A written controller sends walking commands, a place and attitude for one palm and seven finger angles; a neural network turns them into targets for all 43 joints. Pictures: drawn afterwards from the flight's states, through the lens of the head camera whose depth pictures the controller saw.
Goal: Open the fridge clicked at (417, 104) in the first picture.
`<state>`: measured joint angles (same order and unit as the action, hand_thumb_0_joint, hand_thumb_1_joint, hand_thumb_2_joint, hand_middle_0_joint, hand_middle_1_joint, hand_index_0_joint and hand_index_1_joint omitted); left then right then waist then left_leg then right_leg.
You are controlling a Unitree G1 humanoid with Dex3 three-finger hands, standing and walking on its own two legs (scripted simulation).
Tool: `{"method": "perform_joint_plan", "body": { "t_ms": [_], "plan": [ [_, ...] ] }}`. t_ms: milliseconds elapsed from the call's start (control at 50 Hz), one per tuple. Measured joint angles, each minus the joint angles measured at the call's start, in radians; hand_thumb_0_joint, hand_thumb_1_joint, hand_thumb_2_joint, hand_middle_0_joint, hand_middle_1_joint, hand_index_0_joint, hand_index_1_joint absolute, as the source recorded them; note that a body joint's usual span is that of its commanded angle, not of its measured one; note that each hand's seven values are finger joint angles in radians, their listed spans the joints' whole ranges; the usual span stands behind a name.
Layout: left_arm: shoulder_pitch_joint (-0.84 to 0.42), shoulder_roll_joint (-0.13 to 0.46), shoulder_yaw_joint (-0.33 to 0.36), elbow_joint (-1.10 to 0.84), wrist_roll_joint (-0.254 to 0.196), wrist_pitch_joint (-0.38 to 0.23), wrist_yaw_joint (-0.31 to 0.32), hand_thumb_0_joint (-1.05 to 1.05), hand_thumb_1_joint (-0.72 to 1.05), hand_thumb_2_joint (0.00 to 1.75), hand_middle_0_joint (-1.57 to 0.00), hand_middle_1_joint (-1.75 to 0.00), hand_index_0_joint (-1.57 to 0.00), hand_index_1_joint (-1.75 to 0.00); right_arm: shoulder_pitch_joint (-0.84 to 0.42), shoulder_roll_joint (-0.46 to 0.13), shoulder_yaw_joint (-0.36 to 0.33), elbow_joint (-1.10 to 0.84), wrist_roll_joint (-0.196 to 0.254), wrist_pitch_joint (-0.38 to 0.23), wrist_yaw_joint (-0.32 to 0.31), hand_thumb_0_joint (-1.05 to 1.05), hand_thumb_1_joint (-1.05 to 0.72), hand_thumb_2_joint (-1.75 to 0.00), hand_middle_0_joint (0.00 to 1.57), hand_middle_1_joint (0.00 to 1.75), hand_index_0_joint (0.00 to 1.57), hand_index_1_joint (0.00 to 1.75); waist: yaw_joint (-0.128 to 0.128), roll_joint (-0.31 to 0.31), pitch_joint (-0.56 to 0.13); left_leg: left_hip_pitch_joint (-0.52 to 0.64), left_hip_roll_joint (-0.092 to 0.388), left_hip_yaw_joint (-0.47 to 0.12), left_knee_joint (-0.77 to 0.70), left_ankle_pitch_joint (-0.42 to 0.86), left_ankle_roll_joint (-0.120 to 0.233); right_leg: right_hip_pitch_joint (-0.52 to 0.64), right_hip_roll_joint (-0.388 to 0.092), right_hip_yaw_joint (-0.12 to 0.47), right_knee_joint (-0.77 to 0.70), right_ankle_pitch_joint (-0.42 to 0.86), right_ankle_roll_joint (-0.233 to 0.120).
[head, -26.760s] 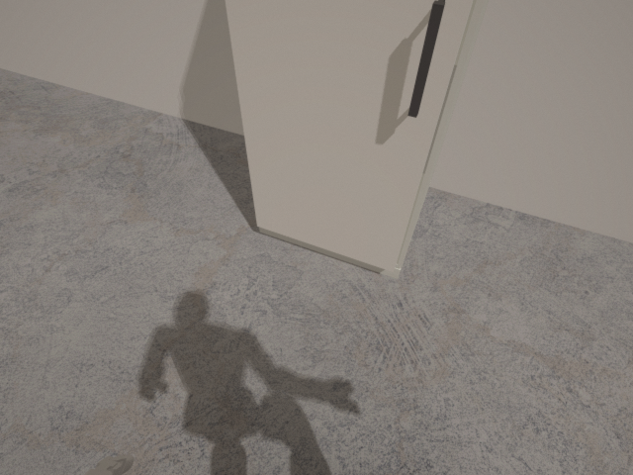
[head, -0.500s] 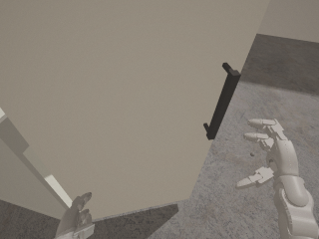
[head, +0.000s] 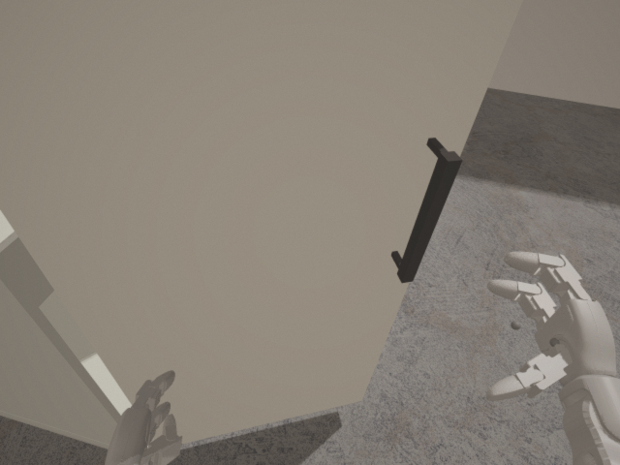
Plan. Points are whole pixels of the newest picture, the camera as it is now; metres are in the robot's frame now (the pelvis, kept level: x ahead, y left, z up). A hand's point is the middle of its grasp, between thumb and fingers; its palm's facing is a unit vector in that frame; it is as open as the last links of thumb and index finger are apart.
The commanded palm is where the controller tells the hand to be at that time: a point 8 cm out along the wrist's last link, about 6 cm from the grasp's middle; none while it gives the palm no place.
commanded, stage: draw the hand back to the body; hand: right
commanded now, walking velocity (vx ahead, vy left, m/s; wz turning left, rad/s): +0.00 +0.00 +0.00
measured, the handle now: (418, 217) +0.44 -0.14 +0.12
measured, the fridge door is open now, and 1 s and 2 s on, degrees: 62 62 62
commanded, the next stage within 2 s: step back with the hand held close in 1.34 s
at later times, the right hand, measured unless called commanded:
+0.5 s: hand (572, 354) +0.22 -0.25 +0.14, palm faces +0.36 +0.89 -0.30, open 13.3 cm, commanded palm +0.17 -0.29 +0.16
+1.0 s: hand out of the picture +0.19 -0.30 +0.17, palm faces +0.48 +0.80 -0.37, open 8.5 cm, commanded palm +0.14 -0.33 +0.19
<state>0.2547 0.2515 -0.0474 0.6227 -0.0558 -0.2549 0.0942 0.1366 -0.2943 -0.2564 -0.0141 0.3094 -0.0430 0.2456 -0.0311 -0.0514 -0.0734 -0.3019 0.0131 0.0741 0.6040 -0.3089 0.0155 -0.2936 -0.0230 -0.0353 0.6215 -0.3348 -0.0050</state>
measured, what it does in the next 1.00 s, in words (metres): stands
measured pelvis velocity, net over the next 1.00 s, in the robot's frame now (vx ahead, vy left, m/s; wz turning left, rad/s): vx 0.01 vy -0.02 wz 0.00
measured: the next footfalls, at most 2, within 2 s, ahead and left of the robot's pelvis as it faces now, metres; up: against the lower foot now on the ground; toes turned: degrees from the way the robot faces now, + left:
none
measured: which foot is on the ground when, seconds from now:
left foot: down 0.00-1.00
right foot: down 0.00-1.00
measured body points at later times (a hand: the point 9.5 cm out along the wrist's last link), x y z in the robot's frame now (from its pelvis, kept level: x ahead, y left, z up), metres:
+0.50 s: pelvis +0.00 -0.01 +0.01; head -0.02 +0.01 +0.46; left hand +0.18 +0.21 -0.07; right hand +0.19 -0.30 +0.15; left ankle +0.01 +0.11 -0.73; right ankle +0.00 -0.12 -0.73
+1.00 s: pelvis +0.01 -0.02 +0.01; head -0.02 -0.01 +0.46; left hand +0.20 +0.20 -0.06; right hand +0.16 -0.34 +0.19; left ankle +0.01 +0.11 -0.73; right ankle +0.00 -0.12 -0.73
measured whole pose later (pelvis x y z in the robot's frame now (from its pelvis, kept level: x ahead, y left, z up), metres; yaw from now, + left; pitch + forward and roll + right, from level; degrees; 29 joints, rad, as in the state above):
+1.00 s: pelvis +0.01 -0.02 +0.01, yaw +0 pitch -5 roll +1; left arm 0.20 0.22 -0.02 0.65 0.00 -0.15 0.08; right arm 0.44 -0.36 -0.35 -0.37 0.07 -0.08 -0.11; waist -0.08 -0.04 0.01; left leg -0.11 0.03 0.06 0.43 -0.24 -0.02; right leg -0.11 0.01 -0.05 0.47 -0.28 -0.03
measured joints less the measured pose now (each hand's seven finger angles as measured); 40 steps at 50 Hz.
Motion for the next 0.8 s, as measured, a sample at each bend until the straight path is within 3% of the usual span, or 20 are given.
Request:
{"method": "perform_joint_plan", "body": {
  "t_ms": [140,280,360,460,600,800],
  "plan": [
    [0.001,0.007,0.002,-0.001,-0.004,-0.009,0.009,0.02,0.90,0.90,-0.21,-0.30,-0.20,-0.30,0.062,0.000,-0.016,-0.069,0.004,0.058,-0.011,-0.01,0.55,-0.20,0.25,1.15,0.25,1.15,-0.012,0.003,0.006,0.013,0.001,0.005,-0.002,0.000,-0.001,0.009,0.001,0.005,0.001,0.001,-0.001],
    [-0.012,0.008,-0.008,0.012,-0.005,-0.035,0.023,0.02,0.90,0.90,-0.21,-0.30,-0.20,-0.30,0.064,-0.022,-0.043,-0.102,0.014,0.060,0.007,-0.01,0.52,-0.21,0.25,1.13,0.25,1.13,-0.023,0.002,0.015,0.034,0.002,0.015,-0.013,0.004,-0.001,0.022,0.002,0.015,0.001,0.003,-0.002],
    [-0.033,-0.004,0.000,0.017,0.028,-0.014,0.011,0.02,0.90,0.90,-0.21,-0.30,-0.20,-0.30,0.091,-0.041,-0.016,-0.153,-0.115,0.028,-0.161,-0.01,0.45,-0.25,0.25,1.08,0.24,1.08,-0.021,0.004,0.039,0.060,0.001,0.012,-0.042,0.019,-0.004,0.047,0.003,0.012,-0.025,0.015,-0.003],
    [-0.041,-0.015,0.007,0.021,0.046,0.032,-0.002,0.02,0.90,0.90,-0.21,-0.30,-0.20,-0.30,0.165,-0.028,0.007,-0.214,-0.195,-0.004,-0.289,-0.01,0.30,-0.32,0.24,1.00,0.24,1.00,-0.024,0.009,0.066,0.094,0.005,0.001,-0.084,0.040,-0.009,0.088,0.010,0.001,-0.075,0.037,-0.009],
    [-0.033,-0.025,0.010,0.044,0.054,0.069,-0.004,0.02,0.90,0.90,-0.21,-0.30,-0.20,-0.30,0.220,-0.034,0.002,-0.260,-0.231,-0.027,-0.343,-0.01,0.06,-0.43,0.24,0.86,0.23,0.86,-0.036,0.006,0.083,0.143,0.014,-0.004,-0.127,0.053,-0.018,0.139,0.021,-0.005,-0.123,0.051,-0.018],
    [-0.045,-0.033,0.018,0.043,0.059,0.100,-0.016,0.02,0.90,0.90,-0.21,-0.30,-0.20,-0.30,0.273,-0.050,-0.044,-0.309,-0.237,-0.033,-0.349,0.00,-0.29,-0.61,0.23,0.65,0.22,0.65,-0.038,0.003,0.082,0.179,0.018,-0.012,-0.161,0.063,-0.028,0.176,0.027,-0.013,-0.152,0.055,-0.026]
  ]
}}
